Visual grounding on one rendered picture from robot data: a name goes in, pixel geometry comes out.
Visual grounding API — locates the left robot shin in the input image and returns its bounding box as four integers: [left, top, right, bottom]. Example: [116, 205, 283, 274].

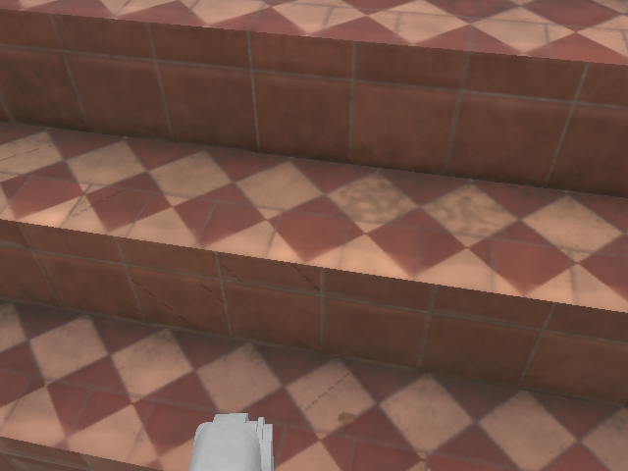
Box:
[192, 422, 212, 453]

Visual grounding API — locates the robot left thigh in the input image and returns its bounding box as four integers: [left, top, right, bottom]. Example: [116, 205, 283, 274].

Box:
[188, 413, 274, 471]

